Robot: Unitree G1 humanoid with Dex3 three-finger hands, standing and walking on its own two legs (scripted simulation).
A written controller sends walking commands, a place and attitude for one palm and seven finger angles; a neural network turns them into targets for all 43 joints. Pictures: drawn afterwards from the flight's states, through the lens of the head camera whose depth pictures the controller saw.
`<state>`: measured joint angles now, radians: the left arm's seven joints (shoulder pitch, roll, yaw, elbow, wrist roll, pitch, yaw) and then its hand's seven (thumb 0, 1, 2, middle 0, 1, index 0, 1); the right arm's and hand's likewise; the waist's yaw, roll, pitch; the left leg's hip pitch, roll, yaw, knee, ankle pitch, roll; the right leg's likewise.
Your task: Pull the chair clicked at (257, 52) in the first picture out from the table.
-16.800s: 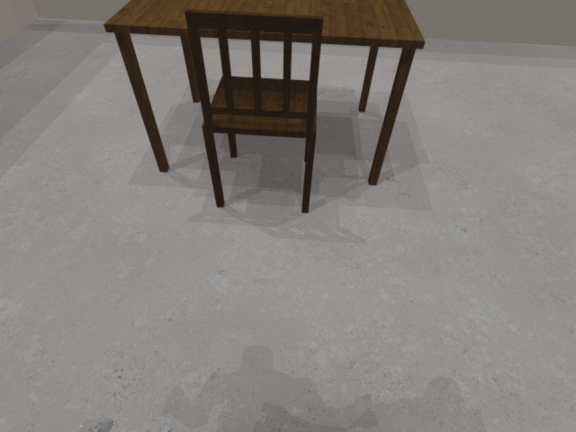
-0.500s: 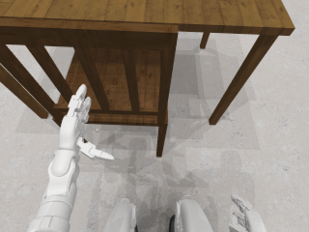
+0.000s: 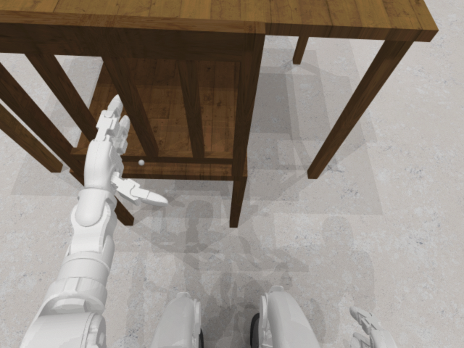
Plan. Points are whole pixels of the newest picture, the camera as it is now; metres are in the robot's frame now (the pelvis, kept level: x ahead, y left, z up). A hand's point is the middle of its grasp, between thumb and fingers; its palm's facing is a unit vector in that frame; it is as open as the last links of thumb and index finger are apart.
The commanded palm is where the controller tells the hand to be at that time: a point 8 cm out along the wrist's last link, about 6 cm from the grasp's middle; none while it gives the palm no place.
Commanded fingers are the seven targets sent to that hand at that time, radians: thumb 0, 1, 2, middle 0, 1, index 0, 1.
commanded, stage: push the fingers through the gap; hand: left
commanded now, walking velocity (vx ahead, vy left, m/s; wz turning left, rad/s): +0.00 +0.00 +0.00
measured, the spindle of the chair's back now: (137, 114) +0.52 +0.17 +0.03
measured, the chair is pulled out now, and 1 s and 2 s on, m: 0.00 0.00 0.00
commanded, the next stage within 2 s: hook a spindle and tug to test in 1.06 s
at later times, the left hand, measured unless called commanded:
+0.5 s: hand (145, 136) +0.47 +0.15 +0.02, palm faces -0.02 -1.00 -0.04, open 16.9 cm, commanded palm +0.45 +0.20 +0.02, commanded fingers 0.00 -0.50 0.30 -0.06 -0.08 -0.06 -0.08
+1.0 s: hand (143, 130) +0.49 +0.16 +0.02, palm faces -0.02 -1.00 -0.03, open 16.9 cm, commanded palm +0.46 +0.20 +0.02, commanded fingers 0.00 -0.50 0.30 -0.06 -0.08 -0.06 -0.08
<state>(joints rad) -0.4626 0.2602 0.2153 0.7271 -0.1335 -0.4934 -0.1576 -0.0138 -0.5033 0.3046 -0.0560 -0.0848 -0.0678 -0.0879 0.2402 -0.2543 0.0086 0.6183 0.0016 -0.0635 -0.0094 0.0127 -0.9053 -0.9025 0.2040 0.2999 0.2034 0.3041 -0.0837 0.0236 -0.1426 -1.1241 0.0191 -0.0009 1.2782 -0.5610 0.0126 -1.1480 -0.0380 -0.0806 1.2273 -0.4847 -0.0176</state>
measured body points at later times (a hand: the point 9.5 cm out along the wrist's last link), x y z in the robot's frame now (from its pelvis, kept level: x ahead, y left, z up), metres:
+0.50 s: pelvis +0.00 +0.01 +0.00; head +0.15 +0.02 +0.42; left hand +0.47 +0.21 +0.03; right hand +0.06 -0.26 -0.12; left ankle +0.02 +0.11 -0.62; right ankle +0.05 -0.12 -0.62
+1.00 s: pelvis +0.01 +0.01 +0.00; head +0.16 +0.03 +0.42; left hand +0.48 +0.21 +0.03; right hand +0.05 -0.25 -0.12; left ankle +0.02 +0.11 -0.62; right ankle +0.05 -0.12 -0.62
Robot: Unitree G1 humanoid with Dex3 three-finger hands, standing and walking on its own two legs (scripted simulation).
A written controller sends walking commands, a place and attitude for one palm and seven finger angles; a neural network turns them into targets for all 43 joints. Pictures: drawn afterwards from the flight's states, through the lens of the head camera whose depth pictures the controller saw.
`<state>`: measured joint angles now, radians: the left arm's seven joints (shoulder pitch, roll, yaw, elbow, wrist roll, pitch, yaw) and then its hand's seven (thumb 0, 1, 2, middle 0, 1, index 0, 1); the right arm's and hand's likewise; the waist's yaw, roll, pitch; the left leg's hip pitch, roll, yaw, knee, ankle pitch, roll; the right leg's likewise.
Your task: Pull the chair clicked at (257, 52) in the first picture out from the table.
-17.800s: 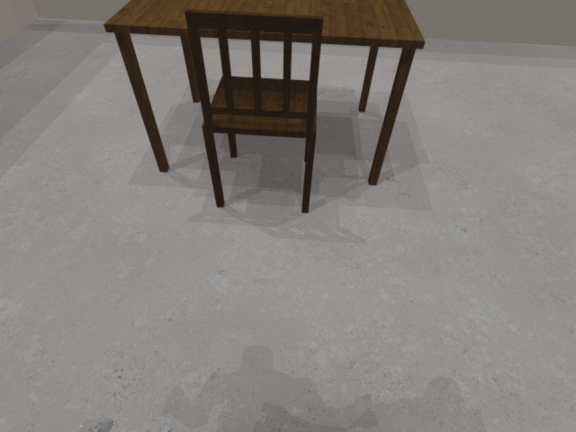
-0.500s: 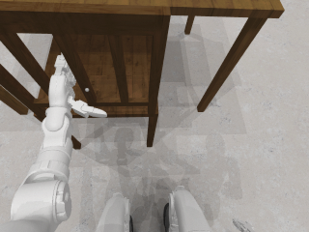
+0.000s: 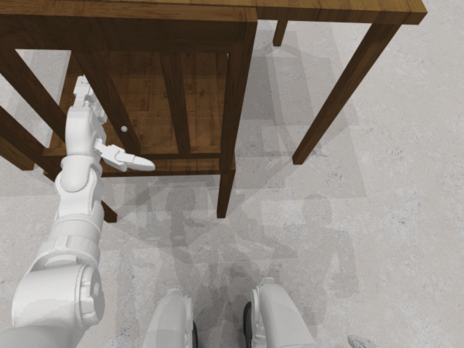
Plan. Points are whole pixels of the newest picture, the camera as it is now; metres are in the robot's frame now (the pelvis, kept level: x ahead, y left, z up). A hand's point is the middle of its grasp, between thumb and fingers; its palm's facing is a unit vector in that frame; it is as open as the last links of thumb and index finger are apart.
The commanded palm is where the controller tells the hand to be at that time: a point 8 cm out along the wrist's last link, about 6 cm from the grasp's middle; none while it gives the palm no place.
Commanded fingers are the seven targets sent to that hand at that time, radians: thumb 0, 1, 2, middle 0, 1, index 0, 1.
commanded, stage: push the fingers through the gap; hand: left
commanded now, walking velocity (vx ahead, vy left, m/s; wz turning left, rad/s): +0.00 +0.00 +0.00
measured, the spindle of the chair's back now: (115, 111) +0.50 +0.18 +0.03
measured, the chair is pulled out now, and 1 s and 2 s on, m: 0.00 0.00 0.06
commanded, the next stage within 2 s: hook a spindle and tug to test in 0.06 s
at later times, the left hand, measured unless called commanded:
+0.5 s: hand (131, 126) +0.48 +0.15 +0.02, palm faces +0.01 -1.00 -0.04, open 15.6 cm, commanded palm +0.45 +0.19 +0.02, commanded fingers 0.00 -0.33 0.37 -0.38 -1.07 -0.38 -1.07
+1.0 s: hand (129, 124) +0.48 +0.15 +0.02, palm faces +0.02 -1.00 -0.03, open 6.3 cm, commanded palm +0.44 +0.19 +0.02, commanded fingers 0.00 0.90 0.90 -0.50 -1.45 -0.50 -1.45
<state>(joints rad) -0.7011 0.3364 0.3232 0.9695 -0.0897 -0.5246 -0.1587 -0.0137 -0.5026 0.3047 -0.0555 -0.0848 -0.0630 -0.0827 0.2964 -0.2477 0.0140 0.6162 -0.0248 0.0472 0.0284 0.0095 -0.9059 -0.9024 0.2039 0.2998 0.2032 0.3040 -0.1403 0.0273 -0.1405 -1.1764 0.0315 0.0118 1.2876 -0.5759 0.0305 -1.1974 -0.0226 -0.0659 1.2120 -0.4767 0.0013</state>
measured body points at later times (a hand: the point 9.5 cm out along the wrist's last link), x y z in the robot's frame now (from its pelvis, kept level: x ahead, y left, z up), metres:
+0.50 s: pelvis +0.00 +0.00 +0.00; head +0.15 +0.01 +0.42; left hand +0.47 +0.20 +0.03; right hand +0.06 -0.26 -0.12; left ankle +0.01 +0.10 -0.62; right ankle +0.04 -0.13 -0.62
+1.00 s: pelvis +0.01 +0.00 +0.00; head +0.16 +0.01 +0.42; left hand +0.47 +0.21 +0.03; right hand +0.06 -0.26 -0.12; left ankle +0.01 +0.10 -0.62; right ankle +0.04 -0.13 -0.62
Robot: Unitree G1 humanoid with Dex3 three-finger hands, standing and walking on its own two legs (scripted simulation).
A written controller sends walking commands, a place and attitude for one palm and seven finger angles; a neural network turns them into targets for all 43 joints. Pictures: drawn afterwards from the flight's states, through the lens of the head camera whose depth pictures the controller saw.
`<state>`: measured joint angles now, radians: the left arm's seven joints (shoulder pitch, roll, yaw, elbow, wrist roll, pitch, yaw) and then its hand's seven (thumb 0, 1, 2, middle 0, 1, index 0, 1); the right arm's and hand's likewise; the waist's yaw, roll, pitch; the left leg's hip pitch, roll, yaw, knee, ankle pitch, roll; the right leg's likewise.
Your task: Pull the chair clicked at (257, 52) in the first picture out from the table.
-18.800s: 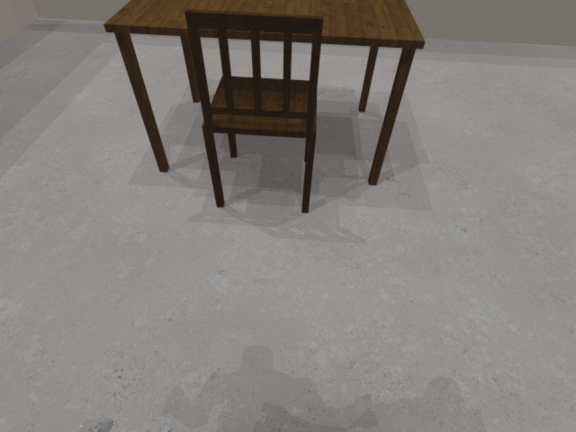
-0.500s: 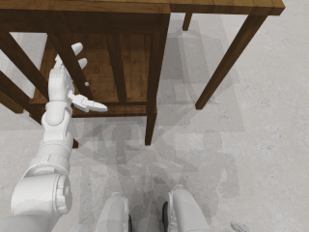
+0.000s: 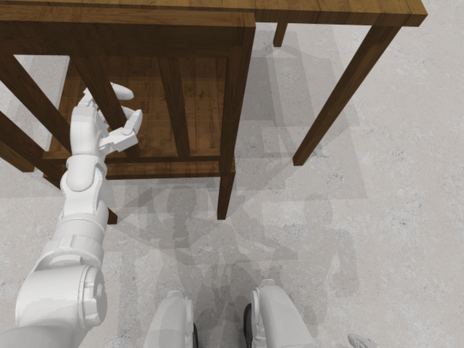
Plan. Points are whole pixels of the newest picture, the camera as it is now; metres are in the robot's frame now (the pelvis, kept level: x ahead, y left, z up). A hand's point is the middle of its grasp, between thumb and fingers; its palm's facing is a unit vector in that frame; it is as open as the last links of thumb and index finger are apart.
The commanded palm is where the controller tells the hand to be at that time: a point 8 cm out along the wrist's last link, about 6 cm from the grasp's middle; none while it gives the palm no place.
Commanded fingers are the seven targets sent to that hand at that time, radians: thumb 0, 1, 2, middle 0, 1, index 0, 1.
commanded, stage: hook a spindle and tug to test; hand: left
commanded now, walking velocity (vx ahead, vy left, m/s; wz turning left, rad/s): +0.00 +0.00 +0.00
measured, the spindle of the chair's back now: (114, 115) +0.50 +0.18 +0.03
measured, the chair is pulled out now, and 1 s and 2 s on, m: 0.00 0.06 0.19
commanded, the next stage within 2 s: step backward, pulling the chair out in 0.66 s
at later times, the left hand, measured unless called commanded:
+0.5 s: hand (129, 144) +0.44 +0.15 +0.02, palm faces +0.02 -1.00 -0.02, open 5.5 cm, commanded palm +0.40 +0.19 +0.02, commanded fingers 0.00 0.90 0.90 -0.50 -1.45 -0.50 -1.45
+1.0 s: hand (129, 157) +0.41 +0.14 +0.04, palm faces +0.10 -0.99 -0.09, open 5.5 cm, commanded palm +0.39 +0.19 +0.03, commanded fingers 0.00 0.90 0.90 -0.50 -1.45 -0.50 -1.45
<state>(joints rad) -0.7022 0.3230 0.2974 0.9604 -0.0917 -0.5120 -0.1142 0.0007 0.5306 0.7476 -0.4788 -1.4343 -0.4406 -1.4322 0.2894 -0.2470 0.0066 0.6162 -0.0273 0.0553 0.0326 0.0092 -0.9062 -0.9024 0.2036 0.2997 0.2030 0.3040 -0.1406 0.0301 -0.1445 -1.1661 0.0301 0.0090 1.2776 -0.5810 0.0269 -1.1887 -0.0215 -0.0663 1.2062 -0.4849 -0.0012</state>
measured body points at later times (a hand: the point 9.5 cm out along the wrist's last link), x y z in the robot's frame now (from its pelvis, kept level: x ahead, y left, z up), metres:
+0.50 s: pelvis +0.02 +0.00 +0.01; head +0.16 +0.01 +0.44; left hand +0.44 +0.20 +0.03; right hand +0.10 -0.25 -0.11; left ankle +0.00 +0.10 -0.62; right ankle +0.04 -0.13 -0.62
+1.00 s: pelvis +0.02 +0.00 +0.08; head +0.13 +0.01 +0.52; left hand +0.40 +0.20 +0.05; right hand +0.11 -0.24 -0.04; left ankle +0.00 +0.10 -0.62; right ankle +0.04 -0.13 -0.62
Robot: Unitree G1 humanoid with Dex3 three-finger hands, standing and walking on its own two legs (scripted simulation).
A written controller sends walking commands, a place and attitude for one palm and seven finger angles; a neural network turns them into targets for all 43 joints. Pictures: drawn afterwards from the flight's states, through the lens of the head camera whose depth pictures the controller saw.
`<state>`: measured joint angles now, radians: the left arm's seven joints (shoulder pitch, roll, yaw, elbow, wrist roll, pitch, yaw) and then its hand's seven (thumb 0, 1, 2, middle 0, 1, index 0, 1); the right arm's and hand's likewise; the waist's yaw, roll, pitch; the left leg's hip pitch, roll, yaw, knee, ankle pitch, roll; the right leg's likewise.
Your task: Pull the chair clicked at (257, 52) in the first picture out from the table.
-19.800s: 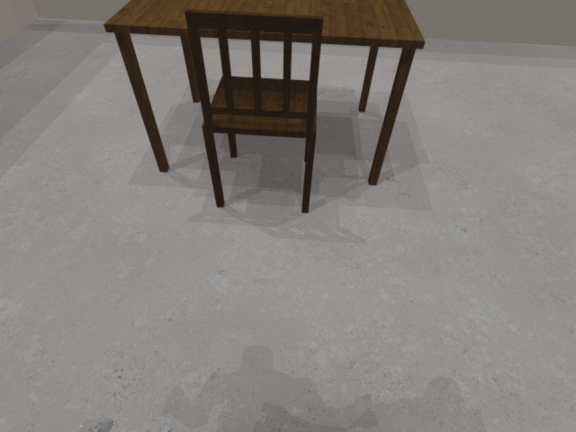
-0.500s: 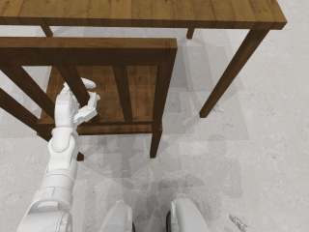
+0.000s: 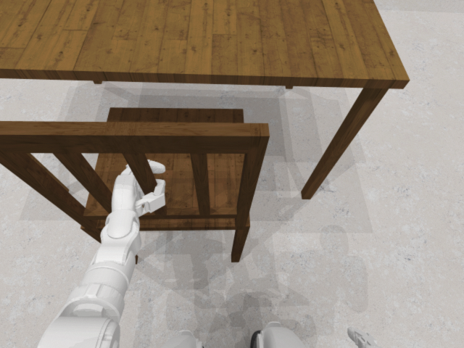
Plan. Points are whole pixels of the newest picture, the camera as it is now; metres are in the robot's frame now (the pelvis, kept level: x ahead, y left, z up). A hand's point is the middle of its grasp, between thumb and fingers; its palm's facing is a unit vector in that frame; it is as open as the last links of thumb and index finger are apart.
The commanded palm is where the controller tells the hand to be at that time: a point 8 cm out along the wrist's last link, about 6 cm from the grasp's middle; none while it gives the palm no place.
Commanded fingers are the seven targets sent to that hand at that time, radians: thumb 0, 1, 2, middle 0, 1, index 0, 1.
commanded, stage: step backward, pulling the chair out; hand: left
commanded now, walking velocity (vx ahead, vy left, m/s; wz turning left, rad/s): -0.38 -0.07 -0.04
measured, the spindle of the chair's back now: (149, 186) +0.42 +0.16 -0.06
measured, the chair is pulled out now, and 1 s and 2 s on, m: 0.06 0.19 0.29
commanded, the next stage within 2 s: none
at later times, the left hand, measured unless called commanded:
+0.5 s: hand (168, 229) +0.32 +0.11 -0.04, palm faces +0.01 -0.99 -0.14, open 5.5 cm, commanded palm +0.31 +0.16 -0.04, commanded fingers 0.00 0.90 0.90 -0.50 -1.45 -0.50 -1.45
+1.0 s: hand (163, 262) +0.26 +0.11 -0.05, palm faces +0.01 -0.98 -0.18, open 5.7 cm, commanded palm +0.26 +0.16 -0.04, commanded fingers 0.00 0.90 0.90 -0.50 -1.45 -0.50 -1.45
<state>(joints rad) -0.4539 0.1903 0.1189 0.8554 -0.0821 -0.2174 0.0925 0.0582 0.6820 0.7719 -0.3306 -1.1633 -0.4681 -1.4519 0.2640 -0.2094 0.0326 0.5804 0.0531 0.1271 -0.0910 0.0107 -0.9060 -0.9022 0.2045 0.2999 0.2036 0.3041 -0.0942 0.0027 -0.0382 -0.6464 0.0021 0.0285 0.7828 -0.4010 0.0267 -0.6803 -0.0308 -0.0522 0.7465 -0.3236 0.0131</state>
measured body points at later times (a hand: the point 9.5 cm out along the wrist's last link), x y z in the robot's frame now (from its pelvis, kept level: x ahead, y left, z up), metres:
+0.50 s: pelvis -0.05 -0.01 +0.02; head +0.04 -0.02 +0.46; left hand +0.32 +0.16 -0.03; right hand +0.01 -0.27 -0.12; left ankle -0.02 +0.10 -0.71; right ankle +0.01 -0.13 -0.71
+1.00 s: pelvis -0.10 -0.01 +0.00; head -0.04 -0.02 +0.45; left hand +0.26 +0.16 -0.03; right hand -0.01 -0.26 -0.13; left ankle -0.02 +0.10 -0.71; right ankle +0.01 -0.13 -0.71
